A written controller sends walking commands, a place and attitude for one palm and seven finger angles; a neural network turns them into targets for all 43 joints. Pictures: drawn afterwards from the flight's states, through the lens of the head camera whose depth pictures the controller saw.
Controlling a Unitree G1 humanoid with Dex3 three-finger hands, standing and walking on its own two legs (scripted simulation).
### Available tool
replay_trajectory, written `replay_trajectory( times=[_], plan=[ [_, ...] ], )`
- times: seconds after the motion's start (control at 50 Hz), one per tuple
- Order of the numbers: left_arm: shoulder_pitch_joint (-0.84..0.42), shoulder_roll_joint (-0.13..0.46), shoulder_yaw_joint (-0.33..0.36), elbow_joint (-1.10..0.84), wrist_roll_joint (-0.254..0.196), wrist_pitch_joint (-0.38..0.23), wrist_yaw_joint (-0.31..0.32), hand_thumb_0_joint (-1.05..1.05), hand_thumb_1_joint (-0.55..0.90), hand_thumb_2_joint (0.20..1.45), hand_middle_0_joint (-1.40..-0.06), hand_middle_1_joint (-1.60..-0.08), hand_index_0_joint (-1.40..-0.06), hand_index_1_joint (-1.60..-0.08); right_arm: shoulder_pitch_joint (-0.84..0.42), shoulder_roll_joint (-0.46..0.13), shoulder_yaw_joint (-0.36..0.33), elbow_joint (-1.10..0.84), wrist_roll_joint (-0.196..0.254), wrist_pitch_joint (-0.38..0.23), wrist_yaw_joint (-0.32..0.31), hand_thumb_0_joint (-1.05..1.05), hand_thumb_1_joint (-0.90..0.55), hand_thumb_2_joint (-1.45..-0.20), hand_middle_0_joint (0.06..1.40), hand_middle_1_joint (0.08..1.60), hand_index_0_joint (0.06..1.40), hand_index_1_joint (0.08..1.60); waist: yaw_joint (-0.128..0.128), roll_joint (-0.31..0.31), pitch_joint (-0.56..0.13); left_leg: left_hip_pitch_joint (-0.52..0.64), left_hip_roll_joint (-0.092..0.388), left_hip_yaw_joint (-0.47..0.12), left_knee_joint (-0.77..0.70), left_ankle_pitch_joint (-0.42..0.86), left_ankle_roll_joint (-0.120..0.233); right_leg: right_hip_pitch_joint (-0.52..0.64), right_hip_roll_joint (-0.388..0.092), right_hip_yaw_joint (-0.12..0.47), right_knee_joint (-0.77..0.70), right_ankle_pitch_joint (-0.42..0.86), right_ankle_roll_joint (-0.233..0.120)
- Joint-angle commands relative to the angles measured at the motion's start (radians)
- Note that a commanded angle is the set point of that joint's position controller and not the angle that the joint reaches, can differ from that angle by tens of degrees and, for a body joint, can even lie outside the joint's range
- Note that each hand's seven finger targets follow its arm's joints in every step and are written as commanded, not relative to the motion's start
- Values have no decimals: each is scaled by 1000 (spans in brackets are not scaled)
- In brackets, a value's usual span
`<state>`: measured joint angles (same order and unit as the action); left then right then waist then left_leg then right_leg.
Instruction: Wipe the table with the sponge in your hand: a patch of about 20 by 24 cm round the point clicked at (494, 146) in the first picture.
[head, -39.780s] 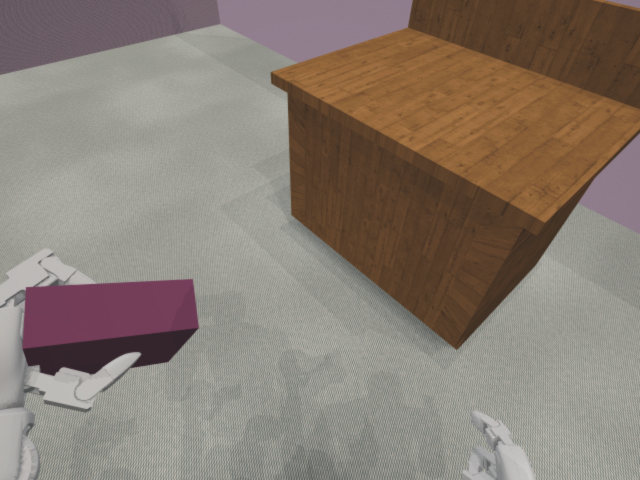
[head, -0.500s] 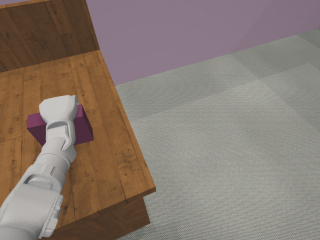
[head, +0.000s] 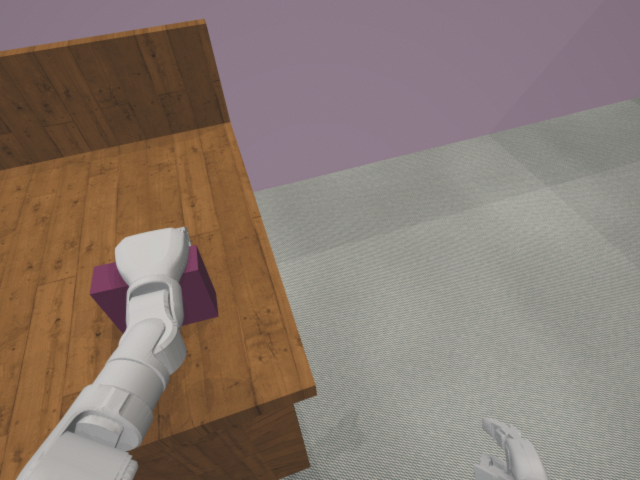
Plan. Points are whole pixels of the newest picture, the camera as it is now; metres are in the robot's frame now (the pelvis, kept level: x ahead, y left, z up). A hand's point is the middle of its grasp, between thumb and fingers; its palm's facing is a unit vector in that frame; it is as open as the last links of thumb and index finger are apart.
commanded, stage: wipe back along the third lane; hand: left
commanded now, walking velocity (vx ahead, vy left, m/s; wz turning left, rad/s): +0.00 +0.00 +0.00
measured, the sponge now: (165, 301) +0.35 +0.28 -0.01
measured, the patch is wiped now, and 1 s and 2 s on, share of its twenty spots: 1.00 1.00 1.00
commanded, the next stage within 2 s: slide back across to the middle lane in 0.76 s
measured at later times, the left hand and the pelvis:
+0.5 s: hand (161, 317) +0.30 +0.25 +0.04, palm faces -0.01 +0.00 -1.00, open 9.2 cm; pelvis -0.01 -0.01 +0.00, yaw -2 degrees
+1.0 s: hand (157, 344) +0.26 +0.24 +0.04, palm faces +0.01 -0.03 -1.00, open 9.1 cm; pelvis -0.02 -0.01 +0.00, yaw -1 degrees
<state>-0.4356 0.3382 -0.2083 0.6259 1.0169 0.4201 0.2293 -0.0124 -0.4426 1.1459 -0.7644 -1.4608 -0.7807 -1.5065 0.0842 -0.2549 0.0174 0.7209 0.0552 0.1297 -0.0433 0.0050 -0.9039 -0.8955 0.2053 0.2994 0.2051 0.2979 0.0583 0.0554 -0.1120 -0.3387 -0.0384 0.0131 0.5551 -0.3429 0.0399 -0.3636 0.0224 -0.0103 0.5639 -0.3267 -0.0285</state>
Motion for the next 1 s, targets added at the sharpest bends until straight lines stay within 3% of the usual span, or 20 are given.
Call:
replay_trajectory(
  times=[0.0, 0.08, 0.16, 0.28, 0.36, 0.4, 0.46, 0.5, 0.54, 0.6, 0.66, 0.7, 0.76, 0.8, 0.84, 0.88, 0.9, 0.98],
  plan=[
    [-92, 130, 59, -93, -13, -21, -32, 0, 100, 1300, -1200, -1600, -1200, -1600, -68, -132, -40, -124, -3, -40, -14, 0, -900, -900, 200, 300, 200, 300, -5, -132, -215, 41, -4, -4, -42, 403, -15, 229, 7, 42, -29, 511, -29],
    [-4, 101, 49, -154, -29, -36, -35, 0, 100, 1300, -1200, -1600, -1200, -1600, -79, -125, -40, -135, 0, -54, -12, 0, -900, -900, 200, 300, 200, 300, -3, -134, -183, 35, -8, 3, -41, 406, -13, 236, 3, 49, -29, 567, -24],
    [60, 131, 82, -204, -36, -26, -29, 0, 100, 1300, -1200, -1600, -1200, -1600, -95, -130, -41, -139, 1, -60, -9, 0, -900, -900, 200, 300, 200, 300, 6, -152, -164, 21, -11, 5, -53, 377, -11, 257, 4, 60, -38, 556, -21],
    [149, 118, 84, -289, -48, -5, -29, 0, 100, 1300, -1200, -1600, -1200, -1600, -119, -129, -44, -141, 3, -75, -6, 0, -900, -900, 200, 300, 200, 300, 17, -140, -153, 36, -14, 10, -61, 379, -9, 272, 5, 68, -43, 564, -21],
    [215, 80, 61, -348, -59, 1, -29, 0, 100, 1300, -1200, -1600, -1200, -1600, -139, -126, -45, -148, 2, -84, -1, 0, -900, -900, 200, 300, 200, 300, 23, -142, -136, 44, -12, 8, -71, 360, -8, 265, 7, 64, -52, 523, -21],
    [211, 110, 82, -361, -53, 9, -28, 0, 100, 1300, -1200, -1600, -1200, -1600, -150, -132, -45, -144, 1, -83, -2, 0, -900, -900, 200, 300, 200, 300, 26, -139, -133, 47, -11, 5, -80, 346, -9, 261, 11, 72, -58, 485, -23],
    [201, 91, 64, -381, -54, 21, -27, 0, 100, 1300, -1200, -1600, -1200, -1600, -162, -126, -41, -147, 1, -88, -5, 0, -900, -900, 200, 300, 200, 300, 23, -138, -89, 45, -10, 3, -87, 310, -5, 233, 14, 63, -73, 412, -22],
    [192, 118, 84, -385, -47, 28, -28, 0, 100, 1300, -1200, -1600, -1200, -1600, -172, -129, -39, -144, -2, -86, -9, 0, -900, -900, 200, 300, 200, 300, 28, -136, -90, 49, -10, 4, -96, 286, -6, 233, 16, 67, -83, 364, -22],
    [166, 94, 56, -379, -43, 30, -30, 0, 100, 1300, -1200, -1600, -1200, -1600, -175, -122, -34, -143, -2, -88, -14, 0, -900, -900, 200, 300, 200, 300, 18, -144, -62, 45, -11, 3, -98, 264, -3, 209, 16, 60, -90, 323, -21],
    [190, 100, 65, -389, -31, 28, -35, 0, 100, 1300, -1200, -1600, -1200, -1600, -181, -121, -35, -143, -5, -91, -13, 0, -900, -900, 200, 300, 200, 300, 29, -122, -87, 57, -13, 3, -98, 268, -7, 217, 18, 68, -89, 315, -24],
    [240, 28, 7, -400, -34, 18, -37, 0, 100, 1300, -1200, -1600, -1200, -1600, -184, -110, -30, -151, -5, -98, -7, 0, -900, -900, 200, 300, 200, 300, 26, -124, -83, 60, -13, -1, -93, 272, -8, 206, 20, 59, -81, 320, -26],
    [280, 26, 14, -427, -33, 12, -35, 0, 100, 1300, -1200, -1600, -1200, -1600, -184, -111, -34, -156, -8, -101, 1, 0, -900, -900, 200, 300, 200, 300, 36, -115, -109, 68, -11, -4, -93, 295, -11, 223, 22, 59, -75, 341, -30],
    [288, 1, -10, -444, -35, 17, -28, 0, 100, 1300, -1200, -1600, -1200, -1600, -192, -106, -32, -158, -8, -102, 5, 0, -900, -900, 200, 300, 200, 300, 29, -129, -75, 60, -9, -7, -93, 279, -10, 201, 23, 54, -76, 322, -29],
    [291, 26, 17, -461, -35, 25, -23, 0, 100, 1300, -1200, -1600, -1200, -1600, -201, -111, -35, -155, -8, -99, 6, 0, -900, -900, 200, 300, 200, 300, 34, -130, -77, 60, -6, -9, -100, 267, -11, 205, 26, 62, -83, 299, -30],
    [277, 14, 3, -461, -35, 35, -18, 0, 100, 1300, -1200, -1600, -1200, -1600, -207, -106, -30, -154, -7, -100, 5, 0, -900, -900, 200, 300, 200, 300, 32, -155, -60, 54, -7, -10, -99, 255, -8, 198, 23, 55, -83, 288, -27],
    [273, 68, 50, -468, -33, 43, -14, 0, 100, 1300, -1200, -1600, -1200, -1600, -217, -107, -28, -149, -8, -98, 0, 0, -900, -900, 200, 300, 200, 300, 42, -158, -58, 53, -8, -7, -105, 254, -8, 217, 21, 62, -88, 291, -25],
    [248, 110, 79, -486, -25, 47, -13, 0, 100, 1300, -1200, -1600, -1200, -1600, -224, -114, -27, -146, -11, -92, -2, 0, -900, -900, 200, 300, 200, 300, 47, -123, -73, 60, -9, -7, -114, 252, -10, 228, 23, 72, -92, 278, -28],
    [249, 115, 79, -525, -24, 47, -21, 0, 100, 1300, -1200, -1600, -1200, -1600, -232, -100, -21, -153, -11, -96, -7, 0, -900, -900, 200, 300, 200, 300, 54, -103, -81, 82, -14, -5, -117, 280, -4, 257, 20, 70, -94, 312, -28]
  ],
)
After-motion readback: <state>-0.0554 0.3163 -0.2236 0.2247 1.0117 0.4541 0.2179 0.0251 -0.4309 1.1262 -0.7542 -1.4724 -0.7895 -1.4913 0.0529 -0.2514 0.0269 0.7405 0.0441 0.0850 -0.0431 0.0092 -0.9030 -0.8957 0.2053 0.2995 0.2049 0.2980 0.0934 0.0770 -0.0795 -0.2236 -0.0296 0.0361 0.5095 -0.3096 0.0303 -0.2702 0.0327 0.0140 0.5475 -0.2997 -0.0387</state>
